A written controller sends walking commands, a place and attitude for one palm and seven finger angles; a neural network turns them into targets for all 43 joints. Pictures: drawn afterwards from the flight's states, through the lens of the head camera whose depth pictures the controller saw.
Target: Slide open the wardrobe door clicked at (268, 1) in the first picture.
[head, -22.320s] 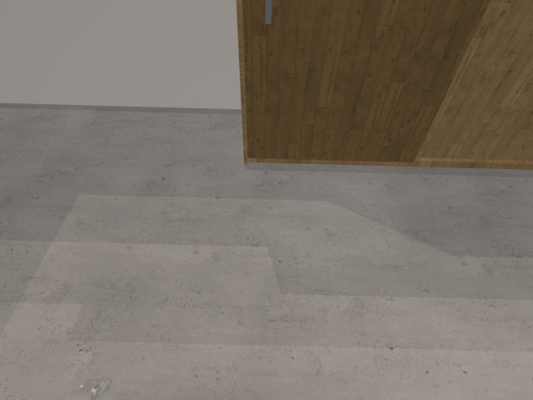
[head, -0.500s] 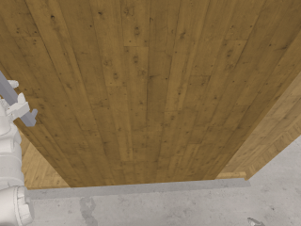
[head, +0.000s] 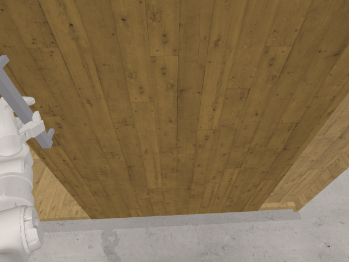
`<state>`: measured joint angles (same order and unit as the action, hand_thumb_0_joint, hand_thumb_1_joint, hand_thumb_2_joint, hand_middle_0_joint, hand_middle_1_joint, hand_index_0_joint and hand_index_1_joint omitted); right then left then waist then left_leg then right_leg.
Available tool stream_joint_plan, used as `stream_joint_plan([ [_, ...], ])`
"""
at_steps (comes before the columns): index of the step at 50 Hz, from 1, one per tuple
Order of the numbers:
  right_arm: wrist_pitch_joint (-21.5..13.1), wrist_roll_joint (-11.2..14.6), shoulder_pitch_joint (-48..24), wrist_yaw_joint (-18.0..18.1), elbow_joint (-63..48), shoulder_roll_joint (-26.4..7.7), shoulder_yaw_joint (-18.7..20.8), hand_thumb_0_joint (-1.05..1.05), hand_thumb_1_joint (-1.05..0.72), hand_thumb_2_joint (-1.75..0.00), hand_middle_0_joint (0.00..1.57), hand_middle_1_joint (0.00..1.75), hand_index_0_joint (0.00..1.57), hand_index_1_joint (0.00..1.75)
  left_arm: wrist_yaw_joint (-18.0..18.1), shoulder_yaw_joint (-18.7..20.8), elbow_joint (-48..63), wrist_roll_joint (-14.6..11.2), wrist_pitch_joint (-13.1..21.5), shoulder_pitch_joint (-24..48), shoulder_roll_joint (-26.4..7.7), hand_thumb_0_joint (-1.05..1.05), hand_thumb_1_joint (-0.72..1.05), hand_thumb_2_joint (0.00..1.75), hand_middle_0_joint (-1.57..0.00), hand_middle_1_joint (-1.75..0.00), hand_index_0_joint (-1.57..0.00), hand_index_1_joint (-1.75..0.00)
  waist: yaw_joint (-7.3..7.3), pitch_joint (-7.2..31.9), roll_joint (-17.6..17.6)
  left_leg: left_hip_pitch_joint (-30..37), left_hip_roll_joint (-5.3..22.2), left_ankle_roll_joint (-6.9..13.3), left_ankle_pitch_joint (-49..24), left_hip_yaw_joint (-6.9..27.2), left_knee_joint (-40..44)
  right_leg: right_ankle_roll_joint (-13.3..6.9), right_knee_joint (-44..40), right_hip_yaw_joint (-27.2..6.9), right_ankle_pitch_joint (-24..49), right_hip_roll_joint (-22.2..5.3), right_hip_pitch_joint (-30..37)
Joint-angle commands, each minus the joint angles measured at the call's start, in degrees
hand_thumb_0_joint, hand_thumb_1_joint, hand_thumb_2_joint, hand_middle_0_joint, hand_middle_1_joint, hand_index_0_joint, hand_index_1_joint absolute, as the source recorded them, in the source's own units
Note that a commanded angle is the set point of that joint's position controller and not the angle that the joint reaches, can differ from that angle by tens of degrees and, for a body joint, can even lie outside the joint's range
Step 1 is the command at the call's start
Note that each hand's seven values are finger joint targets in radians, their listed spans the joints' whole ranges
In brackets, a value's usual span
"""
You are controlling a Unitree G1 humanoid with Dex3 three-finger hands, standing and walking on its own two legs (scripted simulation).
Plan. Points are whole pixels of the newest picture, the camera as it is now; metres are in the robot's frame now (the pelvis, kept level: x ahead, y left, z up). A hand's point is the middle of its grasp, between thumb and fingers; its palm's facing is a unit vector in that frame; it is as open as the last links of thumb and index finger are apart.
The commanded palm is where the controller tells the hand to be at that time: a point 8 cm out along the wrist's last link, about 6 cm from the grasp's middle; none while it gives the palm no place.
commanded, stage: stop walking and hold the door there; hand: left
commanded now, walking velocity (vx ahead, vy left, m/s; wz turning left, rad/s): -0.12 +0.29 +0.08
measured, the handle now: (27, 107) +0.44 +0.37 +0.13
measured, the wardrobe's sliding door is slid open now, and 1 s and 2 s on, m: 0.67 0.67 0.67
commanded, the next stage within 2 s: loosen the grip on the handle in 1.12 s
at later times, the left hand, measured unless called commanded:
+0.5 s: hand (33, 127) +0.39 +0.34 +0.11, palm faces +0.28 -0.93 -0.24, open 6.1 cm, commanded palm +0.35 +0.41 +0.10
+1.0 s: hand (33, 127) +0.39 +0.34 +0.11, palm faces +0.19 -0.96 -0.20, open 5.7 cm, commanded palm +0.36 +0.40 +0.10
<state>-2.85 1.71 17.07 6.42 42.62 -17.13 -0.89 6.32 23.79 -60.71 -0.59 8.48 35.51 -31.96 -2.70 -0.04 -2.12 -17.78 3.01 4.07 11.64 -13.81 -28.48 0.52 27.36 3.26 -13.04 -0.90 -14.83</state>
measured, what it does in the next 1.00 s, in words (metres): steps to the left: right foot, then left foot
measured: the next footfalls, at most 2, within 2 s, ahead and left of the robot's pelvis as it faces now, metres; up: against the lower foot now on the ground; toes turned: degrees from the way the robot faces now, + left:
right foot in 0.46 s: -0.03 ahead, -0.03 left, -0.01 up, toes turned -10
left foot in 0.56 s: +0.00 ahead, +0.26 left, +0.00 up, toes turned -2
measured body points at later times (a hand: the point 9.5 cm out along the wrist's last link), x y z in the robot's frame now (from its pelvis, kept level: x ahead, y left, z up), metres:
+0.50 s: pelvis -0.05 +0.11 -0.02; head -0.01 +0.11 +0.43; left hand +0.37 +0.39 +0.13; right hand +0.08 -0.14 -0.13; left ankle -0.02 +0.19 -0.69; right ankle -0.07 -0.02 -0.74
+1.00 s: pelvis -0.07 +0.15 -0.01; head -0.01 +0.15 +0.43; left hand +0.38 +0.39 +0.12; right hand +0.00 -0.13 -0.12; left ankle -0.04 +0.26 -0.74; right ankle -0.06 +0.05 -0.74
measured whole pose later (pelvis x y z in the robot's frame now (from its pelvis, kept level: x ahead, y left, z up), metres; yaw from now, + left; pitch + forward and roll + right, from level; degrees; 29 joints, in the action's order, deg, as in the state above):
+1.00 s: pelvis -0.07 +0.15 -0.01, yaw -3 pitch -1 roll -1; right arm -3.5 2.0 13.3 6.5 41.7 -16.4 -1.7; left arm 3.0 15.3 -42.7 -0.9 3.5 40.5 -23.9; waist -4.3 -8.5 0.5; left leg -18.5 2.2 -0.3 14.4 -3.5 -35.3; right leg -1.7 35.8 5.3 -17.7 -0.4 -17.5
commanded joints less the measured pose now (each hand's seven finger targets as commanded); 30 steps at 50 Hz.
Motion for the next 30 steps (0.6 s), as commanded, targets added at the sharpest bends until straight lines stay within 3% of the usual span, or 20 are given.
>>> stream_joint_plan([
  [1,-0.39,0.59,-1.52,0.67,-6.72,-10.51,4.64,0.0,-0.9,-0.9,0.2,0.3,0.2,0.3,0.84,1.41,10.6,1.66,3.38,19.31,-19.97,0.0,0.9,0.9,-0.45,-1.4,-0.45,-1.4,1.07,16.3,1.85,7.46,4.77,-4.72,-9.4,10.03,-3.67,-4.04,-3.28,-13.98,27.13,-15.94,3.81],
  [5,0.89,1.17,-3.2,0.21,-7.14,-10.04,4.69,0.0,-0.9,-0.9,0.2,0.3,0.2,0.3,0.92,0.97,10.44,1.52,2.37,18.4,-19.44,0.0,0.9,0.9,-0.45,-1.4,-0.45,-1.4,2.08,14.86,8.67,-1.12,1.55,-5.48,7.29,12.03,-9.26,-6.8,-3.82,-16.78,35.44,-22.63,9.11],
  [8,0.46,1.44,-4.02,-0.39,-7.48,-8.76,4.53,0.0,-0.9,-0.9,0.2,0.3,0.2,0.3,0.4,-1.58,14.14,1.2,1.82,20.18,-14.9,0.0,0.9,0.9,-0.45,-1.4,-0.45,-1.4,1.23,13.57,14.2,0.27,1.34,-5.19,8.18,14.31,-5.61,-5.85,-2.64,-13.24,27.86,-23.07,6.74],
  [10,1.25,0.67,-3.3,0.3,-5.78,-11.26,5.52,0.0,-0.9,-0.9,0.2,0.3,0.2,0.3,1.17,5.35,11.34,1.94,2.2,16.92,-23.14,0.0,0.9,0.9,-0.45,-1.4,-0.45,-1.4,1.17,12.35,7.32,9.17,3.14,-4.64,-9.25,12.83,1.91,-2.09,2.29,-6.76,19.76,-17.52,-1.49],
  [11,1.59,0.51,-3.75,0.28,-6.53,-11.68,5.52,0.0,-0.9,-0.9,0.2,0.3,0.2,0.3,0.8,2.22,12.53,2.29,3.02,18.28,-19.8,0.0,0.9,0.9,-0.45,-1.4,-0.45,-1.4,1.25,11.92,0.48,11.17,7.44,-3.23,-17.65,16.16,3.97,-0.02,7.93,-2.26,11.31,-11.98,-5.07],
  [12,1.62,0.71,-4.43,-0.15,-7.82,-11.05,5.14,0.0,-0.9,-0.9,0.2,0.3,0.2,0.3,0.11,-2.22,15.76,1.67,4.21,21.22,-14.83,0.0,0.9,0.9,-0.45,-1.4,-0.45,-1.4,1.2,12.59,-9.62,12.8,12.84,-0.77,-23.79,20.87,7.13,1.56,16.41,1.23,-11.96,-6.8,-9.24],
  [14,0.17,0.33,-8.4,-1.03,-10.89,-7.32,2.73,0.0,-0.9,-0.9,0.2,0.3,0.2,0.3,-1.25,-8.63,22.27,0.76,5.97,26.09,-5.63,0.0,0.9,0.9,-0.45,-1.4,-0.45,-1.4,1.6,14.27,-12.43,10.49,15.29,0.5,-12.66,25.51,13.81,0.42,38.83,-1.04,-23.5,-2.46,-11.98],
  [15,-0.07,0.34,-8.41,-0.94,-10.42,-7.6,2.86,0.0,-0.9,-0.9,0.2,0.3,0.2,0.3,-0.88,-8.36,22.39,0.32,6.03,24.9,-4.72,0.0,0.9,0.9,-0.45,-1.4,-0.45,-1.4,2.35,15.91,-9.0,11.22,14.34,-1.52,-11.82,24.23,13.2,0.16,41.56,-1.0,-22.31,-2.58,-12.21],
  [18,-1.99,-0.28,-7.47,-1.49,-10.24,-9.04,5.67,0.0,-0.9,-0.9,0.2,0.3,0.2,0.3,-0.47,-8.65,22.49,-0.56,4.58,21.81,-4.37,0.0,0.9,0.9,-0.45,-1.4,-0.45,-1.4,5.51,16.88,-10.03,9.7,3.94,-23.76,-23.07,7.03,16.31,0.22,24.72,9.6,-19.65,1.01,2.05],
  [19,-3.18,-0.13,-7.93,-2.07,-11.52,-8.41,5.74,0.0,-0.9,-0.9,0.2,0.3,0.2,0.3,-0.74,-8.67,23.78,-0.95,4.51,20.81,-3.79,0.0,0.9,0.9,-0.45,-1.4,-0.45,-1.4,6.77,14.9,-12.39,5.41,0.12,-27.47,-31.08,2.62,10.59,-0.74,12.6,12.47,-20.1,1.96,10.02],
  [20,-3.66,0.36,-5.49,-2.84,-9.9,-8.29,5.85,0.0,-0.9,-0.9,0.2,0.3,0.2,0.3,-0.4,-7.17,23.04,-0.16,4.99,19.43,-5.53,0.0,0.9,0.9,-0.45,-1.4,-0.45,-1.4,8.13,16.31,-4.47,6.05,-4.63,-26.36,-32.3,0.49,-11.22,-4.91,-2.49,9.25,-15.66,-3.72,12.53],
  [21,-2.99,1.81,-2.15,-3.12,-7.61,-9.23,6.0,0.0,-0.9,-0.9,0.2,0.3,0.2,0.3,-0.56,-7.46,22.5,1.07,5.46,22.9,-7.17,0.0,0.9,0.9,-0.45,-1.4,-0.45,-1.4,6.97,16.27,22.72,0.0,-3.29,-17.18,-1.25,11.77,-40.05,-12.53,-9.08,-9.31,3.14,-20.69,7.46],
  [22,-1.77,2.14,-2.66,-2.86,-8.4,-9.8,5.36,0.0,-0.9,-0.9,0.2,0.3,0.2,0.3,-1.49,-7.36,22.12,1.23,3.52,23.63,-9.01,0.0,0.9,0.9,-0.45,-1.4,-0.45,-1.4,4.04,11.98,28.12,-13.49,-0.66,-9.2,24.38,24.89,-50.33,-17.9,-6.53,-25.68,15.64,-28.84,5.54],
  [24,-3.33,-0.08,-6.05,-4.49,-10.16,-4.65,2.22,0.0,-0.9,-0.9,0.2,0.3,0.2,0.3,-2.51,-7.64,35.36,2.2,1.62,34.4,-11.18,0.0,0.9,0.9,-0.45,-1.4,-0.45,-1.4,2.35,8.18,11.33,-12.49,6.33,-1.13,25.13,29.55,-27.49,-12.46,-0.77,-19.48,13.31,-28.17,4.89],
  [25,-2.63,-0.96,-3.96,-3.68,-8.41,-3.63,0.84,0.0,-0.9,-0.9,0.2,0.3,0.2,0.3,-1.97,-4.38,26.32,3.88,1.64,27.16,-11.28,0.0,0.9,0.9,-0.45,-1.4,-0.45,-1.4,0.83,9.01,4.92,-5.56,3.81,-4.88,17.19,19.05,-12.46,-7.9,2.8,-9.28,1.14,-20.45,-0.8],
  [26,-1.35,-0.1,-0.91,-1.82,-6.1,-7.16,3.13,0.0,-0.9,-0.9,0.2,0.3,0.2,0.3,-1.75,2.5,22.38,2.39,2.0,20.55,-16.83,0.0,0.9,0.9,-0.45,-1.4,-0.45,-1.4,0.67,10.78,3.01,2.65,-1.87,-5.41,1.85,10.08,-4.86,-4.58,9.23,0.95,4.04,-11.28,-1.03],
  [27,-1.8,0.18,-3.49,-1.53,-8.07,-6.59,2.75,0.0,-0.9,-0.9,0.2,0.3,0.2,0.3,-2.55,-4.69,30.42,2.2,2.82,22.71,-10.07,0.0,0.9,0.9,-0.45,-1.4,-0.45,-1.4,0.09,13.94,-6.13,11.1,0.21,-6.21,-14.14,14.03,-0.93,-2.17,19.38,3.48,3.68,-6.14,-4.0],
  [28,-2.37,-0.09,-6.49,-1.08,-9.18,-8.82,3.58,0.0,-0.9,-0.9,0.2,0.3,0.2,0.3,-1.87,-1.12,39.03,2.11,4.37,26.73,-14.24,0.0,0.9,0.9,-0.45,-1.4,-0.45,-1.4,0.92,18.19,-22.08,19.63,12.2,-0.6,-35.26,31.57,0.92,1.1,30.35,2.39,-10.22,-1.69,-13.73],
  [29,-2.25,-0.22,-8.28,-0.83,-10.59,-7.21,3.14,0.0,-0.9,-0.9,0.2,0.3,0.2,0.3,-2.1,-1.7,40.9,2.38,5.33,26.83,-13.46,0.0,0.9,0.9,-0.45,-1.4,-0.45,-1.4,1.31,17.18,-22.7,17.34,17.68,4.25,-35.33,39.85,4.07,1.15,37.48,-2.45,-22.92,-0.89,-14.52],
  [30,-2.2,-0.3,-7.13,-1.16,-10.41,-6.16,2.77,0.0,-0.9,-0.9,0.2,0.3,0.2,0.3,-2.66,-3.25,40.42,1.78,5.69,25.74,-10.83,0.0,0.9,0.9,-0.45,-1.4,-0.45,-1.4,1.87,15.56,-15.22,13.42,17.9,5.91,-24.42,40.16,6.24,1.45,34.42,-3.74,-23.85,0.39,-13.78],
])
